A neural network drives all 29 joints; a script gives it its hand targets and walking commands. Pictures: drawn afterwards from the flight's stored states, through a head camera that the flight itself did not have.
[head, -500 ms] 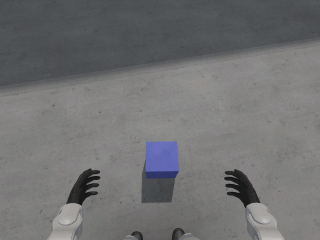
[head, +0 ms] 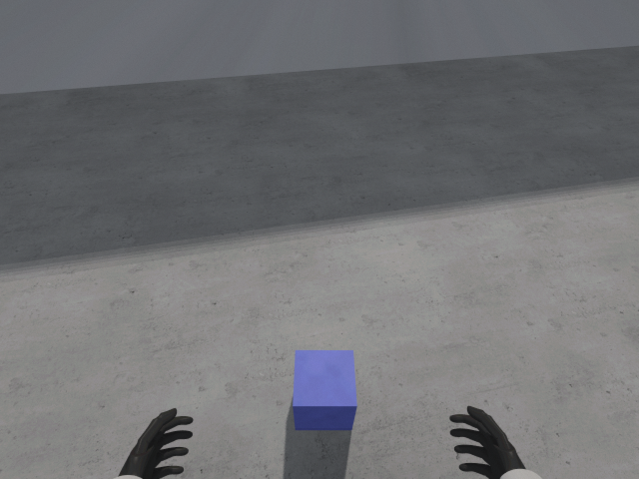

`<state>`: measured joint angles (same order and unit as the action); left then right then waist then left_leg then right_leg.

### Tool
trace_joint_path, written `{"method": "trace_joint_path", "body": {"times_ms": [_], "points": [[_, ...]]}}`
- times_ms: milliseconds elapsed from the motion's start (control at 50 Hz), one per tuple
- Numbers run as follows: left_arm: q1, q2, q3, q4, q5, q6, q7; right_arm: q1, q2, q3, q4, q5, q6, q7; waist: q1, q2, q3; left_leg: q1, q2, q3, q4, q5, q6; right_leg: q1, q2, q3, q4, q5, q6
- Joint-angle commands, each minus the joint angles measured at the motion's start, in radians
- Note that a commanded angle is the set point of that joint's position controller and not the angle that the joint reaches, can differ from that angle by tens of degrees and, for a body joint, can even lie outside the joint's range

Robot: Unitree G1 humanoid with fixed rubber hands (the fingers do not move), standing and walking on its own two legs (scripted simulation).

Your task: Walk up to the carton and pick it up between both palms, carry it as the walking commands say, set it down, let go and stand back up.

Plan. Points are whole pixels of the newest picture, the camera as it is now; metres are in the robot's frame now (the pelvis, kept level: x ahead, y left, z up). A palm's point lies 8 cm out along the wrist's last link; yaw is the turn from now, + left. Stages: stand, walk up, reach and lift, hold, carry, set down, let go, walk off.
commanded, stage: let go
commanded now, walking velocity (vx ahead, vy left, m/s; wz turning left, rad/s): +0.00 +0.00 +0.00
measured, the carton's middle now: (324, 390) +0.51 -0.02 -0.67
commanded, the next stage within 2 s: stand in 0.08 s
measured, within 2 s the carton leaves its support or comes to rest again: neither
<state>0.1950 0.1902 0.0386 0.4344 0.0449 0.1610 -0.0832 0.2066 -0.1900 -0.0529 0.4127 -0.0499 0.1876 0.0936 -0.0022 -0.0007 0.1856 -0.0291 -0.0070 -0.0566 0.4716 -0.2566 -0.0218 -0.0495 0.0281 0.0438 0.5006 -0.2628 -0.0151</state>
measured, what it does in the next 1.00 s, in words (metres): shifts its weight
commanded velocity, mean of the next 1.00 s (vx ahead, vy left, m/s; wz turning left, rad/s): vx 0.00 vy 0.00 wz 0.00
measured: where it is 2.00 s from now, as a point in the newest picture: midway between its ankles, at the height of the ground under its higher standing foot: outside the picture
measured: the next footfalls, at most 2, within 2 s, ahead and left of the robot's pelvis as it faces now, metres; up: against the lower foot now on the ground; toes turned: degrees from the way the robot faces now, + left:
none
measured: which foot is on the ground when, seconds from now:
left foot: down 0.00-1.00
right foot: down 0.00-1.00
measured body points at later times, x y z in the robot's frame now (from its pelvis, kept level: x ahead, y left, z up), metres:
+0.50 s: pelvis +0.05 +0.01 +0.00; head +0.03 +0.02 +0.45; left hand +0.16 +0.30 -0.10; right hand +0.19 -0.27 -0.09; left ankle +0.02 +0.14 -0.74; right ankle +0.02 -0.11 -0.74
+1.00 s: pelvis +0.04 +0.03 +0.00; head +0.02 +0.04 +0.45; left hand +0.16 +0.31 -0.11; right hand +0.16 -0.26 -0.09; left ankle +0.02 +0.14 -0.74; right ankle +0.02 -0.11 -0.74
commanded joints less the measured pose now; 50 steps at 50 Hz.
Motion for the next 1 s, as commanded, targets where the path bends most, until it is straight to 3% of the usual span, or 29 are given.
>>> {"method": "trace_joint_path", "body": {"times_ms": [0,60,80,100,120,160,200,260,300,360,460,540,680,720,820,880,980], "points": [[-0.08,0.141,0.052,-0.149,0.011,-0.015,0.001,-0.108,-0.114,-0.034,-0.17,-0.001,-0.019,-0.034,0.024,-0.124,-0.03,0.006,-0.068,0.098,-0.047,-0.006,0.004,-0.062,-0.042,-0.012,-0.228,-0.116,0.009],[-0.107,0.162,0.072,-0.178,0.013,-0.022,0.014,-0.122,-0.116,-0.018,-0.182,0.027,0.002,-0.052,0.04,-0.114,-0.048,0.053,-0.066,0.097,-0.018,0.024,-0.001,-0.088,-0.056,0.007,-0.248,-0.119,-0.003],[-0.026,0.257,0.094,0.016,-0.019,-0.068,0.069,-0.07,-0.19,-0.043,0.025,0.037,-0.073,-0.081,0.001,-0.013,-0.173,-0.152,-0.005,0.04,0.035,0.052,-0.008,-0.181,-0.075,0.078,-0.196,-0.122,0.015],[-0.006,0.28,0.097,0.019,-0.018,-0.092,0.084,-0.026,-0.194,-0.046,0.044,0.024,-0.101,-0.088,-0.004,-0.004,-0.184,-0.149,-0.024,0.044,0.091,-0.031,0.0,-0.207,-0.096,0.084,-0.229,-0.242,0.011],[-0.04,0.281,0.097,0.02,-0.013,-0.106,0.087,0.001,-0.197,-0.047,0.057,0.015,-0.12,-0.087,-0.018,-0.023,-0.176,-0.152,-0.023,0.043,0.141,-0.056,0.01,-0.237,-0.112,0.105,-0.254,-0.276,0.012],[-0.034,0.26,0.094,0.03,-0.005,-0.131,0.092,0.009,-0.215,-0.05,0.073,0.023,-0.152,-0.089,0.004,-0.006,-0.2,-0.201,0.007,0.001,0.058,-0.002,0.033,-0.149,-0.12,0.127,-0.201,-0.182,-0.012],[-0.018,0.24,0.081,0.057,-0.002,-0.151,0.089,-0.004,-0.219,-0.053,0.093,0.022,-0.173,-0.087,0.003,-0.002,-0.191,-0.192,0.03,-0.03,0.061,0.041,0.032,-0.196,-0.108,0.108,-0.168,-0.141,-0.025],[-0.036,0.237,0.071,0.098,-0.004,-0.164,0.09,-0.001,-0.221,-0.045,0.116,0.016,-0.19,-0.089,-0.001,-0.011,-0.171,-0.227,0.043,-0.042,0.053,0.076,0.021,-0.217,-0.107,0.102,-0.146,-0.086,-0.022],[-0.026,0.235,0.064,0.119,-0.009,-0.172,0.088,-0.003,-0.239,-0.047,0.135,0.015,-0.199,-0.092,0.006,0.035,-0.178,-0.224,0.067,-0.065,0.029,0.194,0.027,-0.186,-0.091,0.063,-0.087,0.077,-0.007],[-0.003,0.248,0.063,0.155,-0.015,-0.177,0.09,-0.002,-0.266,-0.052,0.151,0.017,-0.209,-0.1,0.012,0.028,-0.226,-0.206,0.078,-0.07,0.036,0.316,0.034,-0.123,-0.093,0.043,-0.046,0.295,0.0],[0.014,0.266,0.063,0.19,-0.015,-0.181,0.095,0.015,-0.289,-0.06,0.185,0.016,-0.212,-0.114,0.011,0.017,-0.282,-0.161,0.086,-0.065,0.033,0.428,0.046,-0.085,-0.09,0.021,-0.017,0.397,0.002],[0.008,0.269,0.061,0.21,-0.011,-0.183,0.098,0.019,-0.29,-0.063,0.199,0.016,-0.216,-0.119,0.006,0.009,-0.285,-0.15,0.086,-0.064,0.017,0.447,0.047,-0.083,-0.089,0.015,-0.012,0.384,0.003],[0.008,0.265,0.053,0.24,-0.01,-0.186,0.104,0.016,-0.291,-0.064,0.235,0.012,-0.224,-0.122,0.006,0.043,-0.259,-0.15,0.092,-0.072,-0.007,0.5,0.051,-0.089,-0.092,0.006,-0.009,0.37,-0.001],[0.005,0.273,0.054,0.246,-0.007,-0.186,0.104,0.004,-0.287,-0.063,0.235,0.012,-0.223,-0.12,0.008,0.012,-0.236,-0.166,0.089,-0.069,-0.014,0.471,0.05,-0.098,-0.094,0.003,-0.015,0.357,-0.001],[-0.002,0.265,0.049,0.259,-0.012,-0.188,0.104,-0.001,-0.295,-0.064,0.259,0.012,-0.23,-0.12,0.009,0.035,-0.242,-0.158,0.091,-0.077,-0.035,0.428,0.049,-0.096,-0.097,0.008,-0.028,0.294,-0.005],[-0.006,0.27,0.048,0.271,-0.01,-0.19,0.105,-0.006,-0.298,-0.063,0.269,0.014,-0.232,-0.119,0.006,0.011,-0.23,-0.16,0.091,-0.08,-0.049,0.384,0.049,-0.099,-0.1,0.011,-0.045,0.262,-0.005],[0.004,0.279,0.044,0.296,-0.01,-0.195,0.103,-0.013,-0.304,-0.061,0.293,0.016,-0.23,-0.113,0.007,0.021,-0.196,-0.186,0.092,-0.092,-0.076,0.247,0.05,-0.114,-0.107,0.026,-0.073,0.18,-0.008]]}}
